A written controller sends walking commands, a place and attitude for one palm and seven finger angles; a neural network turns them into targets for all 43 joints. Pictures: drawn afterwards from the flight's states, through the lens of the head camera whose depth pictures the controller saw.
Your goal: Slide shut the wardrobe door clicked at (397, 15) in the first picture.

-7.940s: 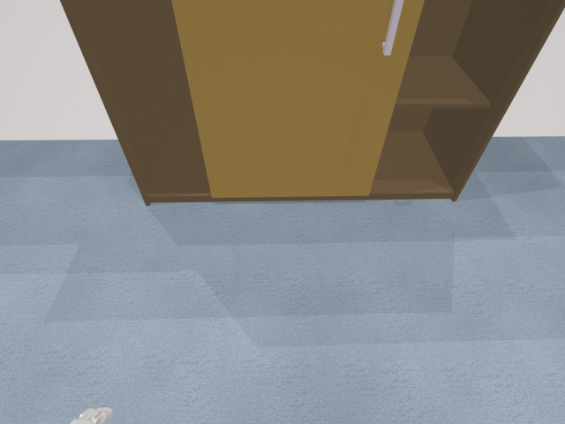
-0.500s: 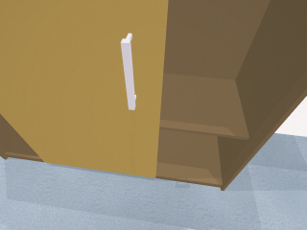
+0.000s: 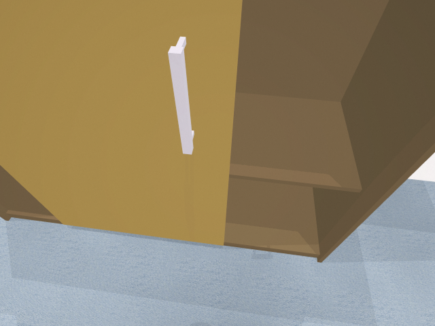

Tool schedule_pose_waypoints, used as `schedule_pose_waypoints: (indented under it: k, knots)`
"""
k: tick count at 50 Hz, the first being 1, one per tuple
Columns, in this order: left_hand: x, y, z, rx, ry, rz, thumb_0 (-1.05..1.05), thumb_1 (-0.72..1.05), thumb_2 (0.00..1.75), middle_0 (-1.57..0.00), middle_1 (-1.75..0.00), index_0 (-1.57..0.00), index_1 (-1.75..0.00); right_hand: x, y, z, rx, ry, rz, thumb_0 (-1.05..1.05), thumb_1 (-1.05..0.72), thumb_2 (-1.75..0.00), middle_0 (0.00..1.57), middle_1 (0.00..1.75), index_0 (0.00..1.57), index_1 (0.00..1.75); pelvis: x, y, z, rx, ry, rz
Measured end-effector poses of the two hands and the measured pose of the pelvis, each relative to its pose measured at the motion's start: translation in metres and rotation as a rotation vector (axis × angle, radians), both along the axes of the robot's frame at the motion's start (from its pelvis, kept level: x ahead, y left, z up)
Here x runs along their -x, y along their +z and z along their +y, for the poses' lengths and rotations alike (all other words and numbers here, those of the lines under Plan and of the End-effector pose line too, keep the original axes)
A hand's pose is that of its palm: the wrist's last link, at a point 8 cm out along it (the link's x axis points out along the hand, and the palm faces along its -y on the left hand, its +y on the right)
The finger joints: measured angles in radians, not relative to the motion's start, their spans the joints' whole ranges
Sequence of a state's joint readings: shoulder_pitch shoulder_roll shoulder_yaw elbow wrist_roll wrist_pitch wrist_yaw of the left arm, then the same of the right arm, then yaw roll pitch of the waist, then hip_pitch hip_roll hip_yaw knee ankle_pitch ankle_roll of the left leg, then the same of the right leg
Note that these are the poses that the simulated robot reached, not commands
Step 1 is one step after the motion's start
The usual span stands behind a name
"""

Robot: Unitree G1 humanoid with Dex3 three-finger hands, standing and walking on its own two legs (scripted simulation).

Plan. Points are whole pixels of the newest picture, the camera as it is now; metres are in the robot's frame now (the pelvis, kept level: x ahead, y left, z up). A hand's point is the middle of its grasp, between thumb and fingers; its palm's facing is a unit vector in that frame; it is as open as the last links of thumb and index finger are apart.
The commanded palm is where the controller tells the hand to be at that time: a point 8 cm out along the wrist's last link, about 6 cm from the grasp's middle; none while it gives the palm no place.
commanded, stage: come to a stop and stand still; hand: left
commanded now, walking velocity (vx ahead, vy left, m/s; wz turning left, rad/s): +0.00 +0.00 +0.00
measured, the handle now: (185, 103) +0.50 +0.09 +0.13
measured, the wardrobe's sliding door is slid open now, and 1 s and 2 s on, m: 0.44 0.44 0.44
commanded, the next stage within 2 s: look again from close up in 1.42 s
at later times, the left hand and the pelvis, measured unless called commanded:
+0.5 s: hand out of the picture -0.02 +0.23 -0.16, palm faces -0.02 -0.97 -0.24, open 7.4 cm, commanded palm none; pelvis -0.01 +0.05 +0.01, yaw -2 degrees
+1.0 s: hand out of the picture +0.04 +0.20 -0.16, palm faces -0.02 -0.97 -0.23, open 7.3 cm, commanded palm none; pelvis +0.03 +0.02 +0.01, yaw -1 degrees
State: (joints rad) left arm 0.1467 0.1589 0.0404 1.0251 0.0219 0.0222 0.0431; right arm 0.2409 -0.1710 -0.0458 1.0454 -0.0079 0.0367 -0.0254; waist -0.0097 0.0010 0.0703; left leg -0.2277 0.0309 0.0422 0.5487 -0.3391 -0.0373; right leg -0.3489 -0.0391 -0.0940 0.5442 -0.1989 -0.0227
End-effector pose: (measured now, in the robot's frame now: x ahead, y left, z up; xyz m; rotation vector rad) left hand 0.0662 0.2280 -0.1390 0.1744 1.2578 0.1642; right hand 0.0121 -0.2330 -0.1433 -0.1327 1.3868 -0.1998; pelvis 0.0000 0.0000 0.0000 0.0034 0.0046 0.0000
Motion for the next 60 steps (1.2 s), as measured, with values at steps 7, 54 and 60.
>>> schedule_pose_waypoints:
  k: [7, 54, 60]
  knots:
    - [0.036, 0.003, 0.043, -0.028, -0.029, 0.033, 0.0, 0.91, 0.9, -0.21, -0.3, -0.2, -0.3, -0.003, 0.005, 0.028, 0.005, 0.015, -0.147, 0.01, -0.91, -0.9, 0.19, 0.3, 0.19, 0.3, 0.009, -0.002, 0.033, -0.004, -0.027, -0.023]
    - [0.029, 0.012, 0.013, -0.005, -0.019, 0.117, 0.01, 0.93, 0.9, -0.2, -0.3, -0.2, -0.3, 0.006, -0.001, 0.036, -0.067, 0.031, 0.036, 0.01, -0.91, -0.9, 0.2, 0.3, 0.19, 0.3, -0.029, 0.01, 0.016, -0.008, -0.02, -0.005]
    - [0.027, 0.011, 0.007, -0.002, -0.013, 0.111, 0.01, 0.93, 0.9, -0.2, -0.3, -0.2, -0.3, -0.005, 0.0, 0.026, -0.056, 0.04, 0.02, 0.01, -0.91, -0.9, 0.2, 0.3, 0.19, 0.3, -0.032, 0.01, 0.01, -0.006, -0.017, -0.006]
